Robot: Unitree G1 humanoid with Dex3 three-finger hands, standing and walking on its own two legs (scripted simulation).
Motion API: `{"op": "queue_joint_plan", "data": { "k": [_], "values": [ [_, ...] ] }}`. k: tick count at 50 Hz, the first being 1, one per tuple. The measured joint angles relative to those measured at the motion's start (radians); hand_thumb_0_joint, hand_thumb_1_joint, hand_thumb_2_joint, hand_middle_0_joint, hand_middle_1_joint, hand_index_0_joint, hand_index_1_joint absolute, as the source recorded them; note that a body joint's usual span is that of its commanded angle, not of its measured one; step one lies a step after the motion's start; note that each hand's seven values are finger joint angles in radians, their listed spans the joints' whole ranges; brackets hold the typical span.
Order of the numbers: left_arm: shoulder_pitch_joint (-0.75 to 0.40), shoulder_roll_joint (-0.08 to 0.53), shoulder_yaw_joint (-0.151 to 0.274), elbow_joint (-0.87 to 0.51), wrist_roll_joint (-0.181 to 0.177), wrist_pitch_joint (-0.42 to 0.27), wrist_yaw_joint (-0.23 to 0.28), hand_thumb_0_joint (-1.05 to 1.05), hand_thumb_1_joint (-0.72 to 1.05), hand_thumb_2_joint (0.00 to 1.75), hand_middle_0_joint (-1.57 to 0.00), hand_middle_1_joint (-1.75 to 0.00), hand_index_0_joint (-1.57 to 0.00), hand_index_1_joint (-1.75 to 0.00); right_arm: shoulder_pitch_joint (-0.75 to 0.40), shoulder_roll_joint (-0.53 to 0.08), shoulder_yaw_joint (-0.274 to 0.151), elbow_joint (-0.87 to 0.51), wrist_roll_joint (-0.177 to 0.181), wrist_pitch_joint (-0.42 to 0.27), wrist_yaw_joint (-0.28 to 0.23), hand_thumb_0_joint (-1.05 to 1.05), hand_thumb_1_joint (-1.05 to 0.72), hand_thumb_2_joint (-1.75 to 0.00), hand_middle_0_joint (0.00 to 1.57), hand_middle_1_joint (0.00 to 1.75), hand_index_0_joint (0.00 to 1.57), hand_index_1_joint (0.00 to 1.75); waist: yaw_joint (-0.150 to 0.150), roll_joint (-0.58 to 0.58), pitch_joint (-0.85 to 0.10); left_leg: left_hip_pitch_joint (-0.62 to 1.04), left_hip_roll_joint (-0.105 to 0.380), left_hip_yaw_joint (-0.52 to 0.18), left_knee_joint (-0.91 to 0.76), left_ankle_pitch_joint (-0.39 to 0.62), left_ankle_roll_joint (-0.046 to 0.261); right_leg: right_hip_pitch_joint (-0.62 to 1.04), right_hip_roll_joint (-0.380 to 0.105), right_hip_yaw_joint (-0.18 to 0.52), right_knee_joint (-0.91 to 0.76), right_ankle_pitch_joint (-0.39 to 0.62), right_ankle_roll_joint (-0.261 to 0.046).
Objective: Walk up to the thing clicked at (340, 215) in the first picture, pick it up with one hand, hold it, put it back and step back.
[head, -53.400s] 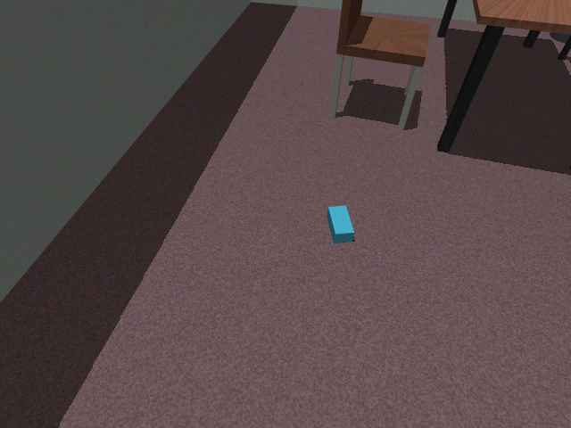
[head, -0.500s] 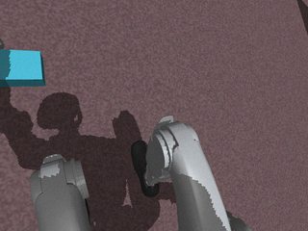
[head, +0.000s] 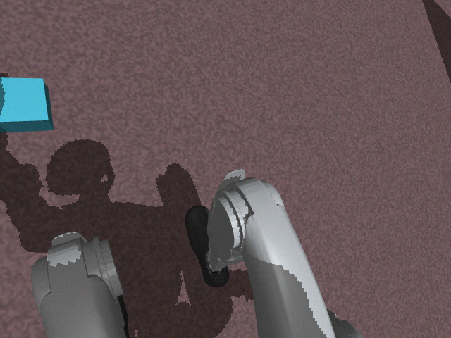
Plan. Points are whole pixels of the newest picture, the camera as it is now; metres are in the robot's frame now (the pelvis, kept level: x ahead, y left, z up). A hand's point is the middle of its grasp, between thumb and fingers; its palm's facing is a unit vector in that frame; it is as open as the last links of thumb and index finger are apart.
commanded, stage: rise first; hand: left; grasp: from above
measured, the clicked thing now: out of the picture +0.58 +0.22 -0.31
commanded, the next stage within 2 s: approach in 0.94 s
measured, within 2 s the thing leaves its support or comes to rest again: neither
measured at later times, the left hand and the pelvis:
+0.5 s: hand out of the picture +0.54 +0.26 -0.18, palm faces -0.46 -0.01 -0.89, open 13.8 cm; pelvis +0.00 +0.00 +0.00, yaw +0 degrees
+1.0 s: hand out of the picture +0.54 +0.25 -0.17, palm faces -0.46 +0.00 -0.89, open 13.9 cm; pelvis -0.01 +0.00 +0.00, yaw +0 degrees
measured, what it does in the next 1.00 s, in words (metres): stands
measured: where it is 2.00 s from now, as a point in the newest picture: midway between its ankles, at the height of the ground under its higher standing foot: (166, 298)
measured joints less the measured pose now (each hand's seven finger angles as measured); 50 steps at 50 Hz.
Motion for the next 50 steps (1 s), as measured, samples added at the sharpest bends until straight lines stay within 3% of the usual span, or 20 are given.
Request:
{"op": "queue_joint_plan", "data": {
  "k": [25,42,50],
  "values": [
    [-0.013,0.008,-0.032,-0.090,-0.024,-0.009,-0.094,0.00,-0.45,0.96,-0.07,-1.04,-0.10,-1.00,-0.009,-0.014,0.000,-0.025,-0.006,0.034,-0.015,-0.01,-0.90,-0.89,0.20,0.30,0.21,0.30,0.027,-0.010,0.007,0.000,-0.007,-0.001,-0.011,0.015,0.012,0.019,-0.006,-0.005,-0.019,0.002,-0.006],
    [-0.014,0.005,-0.029,-0.099,-0.016,-0.014,-0.097,0.00,-0.46,0.97,-0.07,-1.04,-0.09,-1.01,0.004,-0.010,0.007,-0.036,-0.004,0.040,-0.018,-0.01,-0.90,-0.89,0.20,0.30,0.21,0.30,0.020,-0.002,0.008,-0.006,-0.008,0.003,-0.021,0.029,0.015,0.018,-0.005,-0.002,-0.029,0.011,-0.007],
    [-0.020,0.001,-0.035,-0.084,-0.030,-0.008,-0.104,0.00,-0.46,0.97,-0.07,-1.04,-0.09,-1.01,0.003,-0.010,0.013,-0.036,-0.004,0.038,-0.020,-0.01,-0.90,-0.89,0.20,0.30,0.21,0.30,0.018,-0.001,0.011,-0.004,-0.006,0.005,-0.022,0.032,0.014,0.017,-0.003,0.000,-0.028,0.015,-0.010]
  ]
}}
